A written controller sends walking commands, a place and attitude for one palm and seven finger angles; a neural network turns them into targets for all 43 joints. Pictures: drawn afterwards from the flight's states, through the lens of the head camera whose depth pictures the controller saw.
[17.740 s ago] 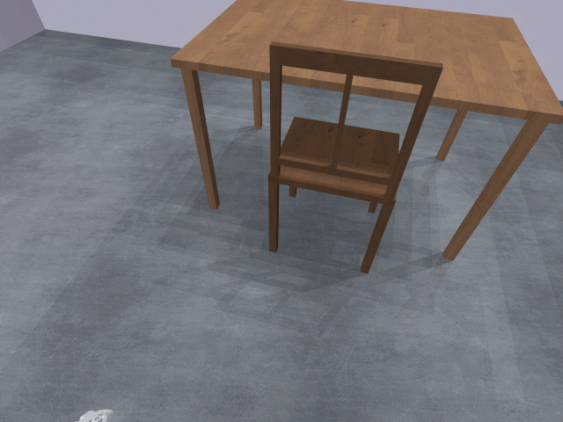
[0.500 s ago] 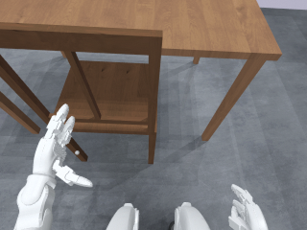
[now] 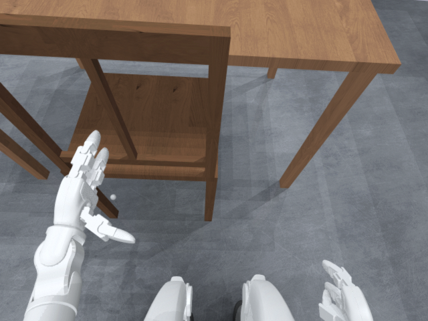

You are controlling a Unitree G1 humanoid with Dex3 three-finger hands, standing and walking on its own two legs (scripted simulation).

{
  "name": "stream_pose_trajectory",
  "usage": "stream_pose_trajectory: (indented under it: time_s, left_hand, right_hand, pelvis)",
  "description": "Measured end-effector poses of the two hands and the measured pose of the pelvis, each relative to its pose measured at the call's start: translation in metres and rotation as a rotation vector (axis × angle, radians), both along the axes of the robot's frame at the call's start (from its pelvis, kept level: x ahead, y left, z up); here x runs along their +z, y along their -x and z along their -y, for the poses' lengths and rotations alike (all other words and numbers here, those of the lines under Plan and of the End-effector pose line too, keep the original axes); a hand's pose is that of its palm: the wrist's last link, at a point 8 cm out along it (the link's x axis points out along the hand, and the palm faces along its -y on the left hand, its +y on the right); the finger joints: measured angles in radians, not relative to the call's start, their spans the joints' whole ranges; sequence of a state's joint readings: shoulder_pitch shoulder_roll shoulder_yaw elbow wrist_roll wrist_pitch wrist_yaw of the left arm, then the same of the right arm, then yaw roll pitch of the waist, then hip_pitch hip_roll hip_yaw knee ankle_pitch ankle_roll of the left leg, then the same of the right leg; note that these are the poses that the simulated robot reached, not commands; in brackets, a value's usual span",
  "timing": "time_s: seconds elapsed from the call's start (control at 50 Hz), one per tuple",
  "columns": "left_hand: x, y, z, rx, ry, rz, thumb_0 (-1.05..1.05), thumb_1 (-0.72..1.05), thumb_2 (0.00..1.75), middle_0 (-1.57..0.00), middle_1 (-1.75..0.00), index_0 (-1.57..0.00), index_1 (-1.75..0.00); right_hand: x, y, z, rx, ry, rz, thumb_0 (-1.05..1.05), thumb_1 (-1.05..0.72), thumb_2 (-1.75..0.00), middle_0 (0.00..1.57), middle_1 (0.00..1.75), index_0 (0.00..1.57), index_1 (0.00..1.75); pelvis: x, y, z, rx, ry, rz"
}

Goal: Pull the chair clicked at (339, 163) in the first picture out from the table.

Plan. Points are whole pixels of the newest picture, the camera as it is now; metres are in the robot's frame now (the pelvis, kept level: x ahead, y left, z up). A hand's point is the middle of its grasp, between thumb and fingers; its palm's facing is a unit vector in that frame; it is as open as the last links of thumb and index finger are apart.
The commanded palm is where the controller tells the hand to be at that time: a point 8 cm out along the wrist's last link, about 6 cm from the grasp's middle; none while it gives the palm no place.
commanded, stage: aim the fingers beside a spindle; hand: left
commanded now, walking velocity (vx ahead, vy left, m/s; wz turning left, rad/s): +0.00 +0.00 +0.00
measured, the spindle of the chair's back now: (116, 118) +0.49 +0.22 +0.03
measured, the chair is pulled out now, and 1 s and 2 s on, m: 0.00 0.00 0.00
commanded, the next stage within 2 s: none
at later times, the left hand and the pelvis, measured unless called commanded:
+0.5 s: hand (110, 195) +0.33 +0.20 +0.01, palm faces +0.02 -1.00 -0.05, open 16.9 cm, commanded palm +0.31 +0.25 +0.02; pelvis -0.01 -0.01 -0.01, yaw +0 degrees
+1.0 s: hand (109, 194) +0.33 +0.20 +0.01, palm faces -0.01 -1.00 -0.03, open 16.9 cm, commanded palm +0.31 +0.25 +0.01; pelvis +0.00 -0.01 -0.01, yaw +0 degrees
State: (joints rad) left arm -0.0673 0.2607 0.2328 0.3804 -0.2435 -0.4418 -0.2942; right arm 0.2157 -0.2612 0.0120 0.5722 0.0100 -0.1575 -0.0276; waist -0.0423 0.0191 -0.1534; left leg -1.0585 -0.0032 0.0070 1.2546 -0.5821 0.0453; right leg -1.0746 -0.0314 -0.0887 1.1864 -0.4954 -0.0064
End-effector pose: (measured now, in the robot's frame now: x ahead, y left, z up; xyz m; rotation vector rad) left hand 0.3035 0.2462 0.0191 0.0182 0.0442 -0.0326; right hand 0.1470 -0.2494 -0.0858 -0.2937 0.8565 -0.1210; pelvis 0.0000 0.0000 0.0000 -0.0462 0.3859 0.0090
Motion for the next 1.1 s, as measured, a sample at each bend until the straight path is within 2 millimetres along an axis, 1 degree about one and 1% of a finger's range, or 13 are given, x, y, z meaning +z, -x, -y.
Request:
stream_pose_trajectory:
  time_s: [0.16, 0.22, 0.3, 0.36, 0.44, 0.6, 0.68, 0.76, 0.84, 0.92, 0.96, 1.04, 1.1]
  left_hand:
    - [-0.003, -0.013, -0.007, 0.043, -0.027, 0.005, -0.01, -0.50, 0.30, -0.06, -0.08, -0.06, -0.08]
    - [0.002, -0.011, -0.007, 0.037, -0.027, 0.010, -0.01, -0.50, 0.30, -0.06, -0.08, -0.06, -0.08]
    - [0.005, -0.002, 0.000, 0.015, -0.021, 0.002, -0.01, -0.50, 0.30, -0.06, -0.08, -0.06, -0.08]
    - [-0.001, 0.002, -0.001, 0.027, -0.019, -0.020, -0.01, -0.50, 0.30, -0.06, -0.08, -0.06, -0.08]
    - [-0.009, 0.001, -0.006, 0.061, -0.021, -0.022, -0.01, -0.50, 0.30, -0.06, -0.08, -0.06, -0.08]
    - [0.008, -0.007, 0.001, 0.016, -0.033, 0.040, -0.01, -0.50, 0.30, -0.06, -0.08, -0.06, -0.08]
    - [-0.003, -0.008, 0.000, 0.025, -0.016, -0.019, -0.01, -0.50, 0.30, -0.06, -0.08, -0.06, -0.08]
    - [-0.010, -0.003, -0.005, 0.049, -0.017, -0.046, -0.01, -0.50, 0.30, -0.06, -0.08, -0.06, -0.08]
    - [0.001, 0.003, -0.009, 0.057, -0.039, 0.009, -0.01, -0.50, 0.30, -0.06, -0.08, -0.06, -0.08]
    - [0.008, 0.000, -0.010, 0.047, -0.037, 0.045, -0.01, -0.50, 0.30, -0.06, -0.08, -0.06, -0.08]
    - [0.004, -0.004, -0.010, 0.038, -0.026, 0.026, -0.01, -0.50, 0.30, -0.06, -0.08, -0.06, -0.08]
    - [-0.014, -0.008, -0.006, 0.012, -0.004, -0.045, -0.01, -0.50, 0.30, -0.06, -0.08, -0.06, -0.08]
    - [-0.015, -0.008, -0.001, 0.002, -0.005, -0.044, -0.01, -0.50, 0.30, -0.06, -0.08, -0.06, -0.08]
  right_hand:
    - [-0.008, 0.005, 0.000, -0.008, -0.015, -0.029, 0.01, -0.90, -0.90, 0.20, 0.30, 0.21, 0.30]
    - [-0.009, 0.008, 0.000, -0.015, -0.027, -0.039, 0.01, -0.90, -0.90, 0.20, 0.30, 0.21, 0.30]
    - [-0.008, 0.010, 0.000, -0.019, -0.039, -0.042, 0.01, -0.90, -0.90, 0.20, 0.30, 0.21, 0.30]
    - [-0.007, 0.010, 0.002, -0.016, -0.036, -0.039, 0.01, -0.90, -0.90, 0.20, 0.30, 0.21, 0.30]
    - [-0.009, 0.008, 0.007, -0.010, -0.016, -0.034, 0.01, -0.90, -0.90, 0.20, 0.30, 0.21, 0.30]
    - [-0.008, 0.007, 0.011, -0.012, -0.012, -0.025, 0.01, -0.90, -0.90, 0.20, 0.30, 0.21, 0.30]
    - [-0.007, 0.008, 0.012, -0.018, -0.020, -0.021, 0.01, -0.90, -0.90, 0.20, 0.30, 0.21, 0.30]
    - [-0.007, 0.009, 0.013, -0.023, -0.018, -0.020, 0.01, -0.90, -0.90, 0.20, 0.30, 0.21, 0.30]
    - [-0.006, 0.010, 0.013, -0.017, -0.013, -0.026, 0.01, -0.90, -0.90, 0.20, 0.30, 0.21, 0.30]
    - [-0.009, 0.010, 0.011, -0.007, -0.012, -0.033, 0.01, -0.90, -0.90, 0.20, 0.30, 0.21, 0.30]
    - [-0.010, 0.010, 0.011, -0.007, -0.012, -0.033, 0.01, -0.90, -0.90, 0.20, 0.30, 0.21, 0.30]
    - [-0.011, 0.010, 0.011, -0.014, -0.008, -0.027, 0.01, -0.90, -0.90, 0.20, 0.30, 0.21, 0.30]
    - [-0.010, 0.011, 0.010, -0.021, -0.005, -0.024, 0.01, -0.90, -0.90, 0.20, 0.30, 0.21, 0.30]
  pelvis:
    - [-0.004, 0.002, 0.003, -0.007, -0.003, -0.013]
    - [-0.003, 0.002, 0.003, -0.008, -0.003, -0.012]
    - [0.000, 0.000, 0.004, -0.008, -0.006, -0.007]
    - [-0.001, 0.001, 0.006, -0.008, -0.009, -0.007]
    - [-0.005, 0.004, 0.009, -0.005, -0.008, -0.007]
    - [-0.004, 0.005, 0.011, -0.002, -0.007, -0.004]
    - [-0.004, 0.004, 0.012, -0.007, -0.012, -0.008]
    - [-0.004, 0.004, 0.013, -0.011, -0.012, -0.008]
    - [-0.004, 0.004, 0.013, -0.009, -0.009, -0.004]
    - [-0.004, 0.004, 0.012, -0.001, -0.006, -0.004]
    - [-0.005, 0.004, 0.011, -0.001, -0.005, -0.008]
    - [-0.007, 0.005, 0.009, -0.003, -0.004, -0.016]
    - [-0.007, 0.005, 0.008, -0.008, -0.004, -0.017]
